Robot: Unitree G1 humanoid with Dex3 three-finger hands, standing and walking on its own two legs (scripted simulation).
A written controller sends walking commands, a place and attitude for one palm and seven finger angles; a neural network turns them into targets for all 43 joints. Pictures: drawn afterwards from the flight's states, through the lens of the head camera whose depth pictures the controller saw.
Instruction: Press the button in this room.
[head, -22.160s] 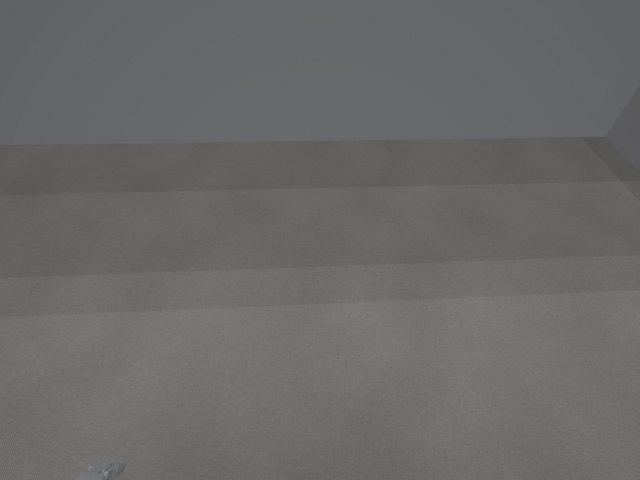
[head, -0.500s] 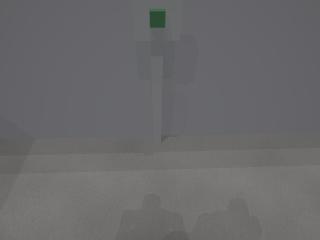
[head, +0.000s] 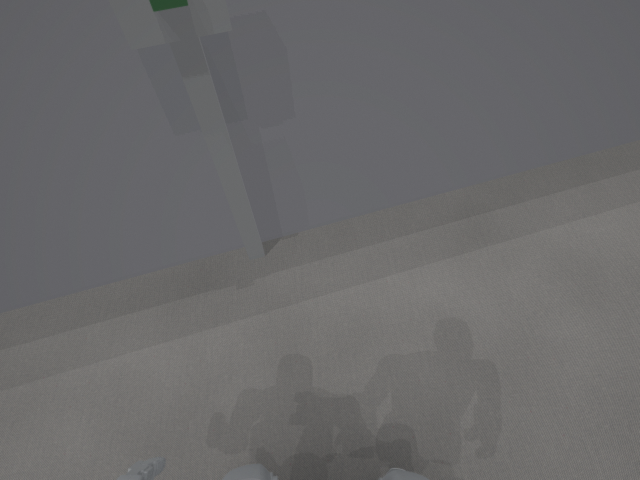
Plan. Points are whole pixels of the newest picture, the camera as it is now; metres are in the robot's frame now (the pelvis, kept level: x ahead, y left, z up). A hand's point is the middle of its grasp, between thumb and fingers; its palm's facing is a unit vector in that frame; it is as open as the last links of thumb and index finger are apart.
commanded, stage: walk to a spot facing it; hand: left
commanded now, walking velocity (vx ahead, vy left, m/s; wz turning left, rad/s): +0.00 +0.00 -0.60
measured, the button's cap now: out of the picture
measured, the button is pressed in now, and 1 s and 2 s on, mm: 0 0 0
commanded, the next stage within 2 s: turn to face it in 1.28 s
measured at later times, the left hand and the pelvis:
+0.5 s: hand out of the picture +0.11 +0.25 -0.16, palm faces -0.22 -0.95 -0.21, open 7.4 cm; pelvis +0.00 +0.05 +0.02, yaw -17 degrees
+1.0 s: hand (274, 427) +0.20 +0.09 -0.13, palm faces -0.58 -0.78 -0.24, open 7.4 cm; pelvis -0.01 +0.00 +0.02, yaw -36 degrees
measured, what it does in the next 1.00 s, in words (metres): steps on the spot, turning right: left foot, then right foot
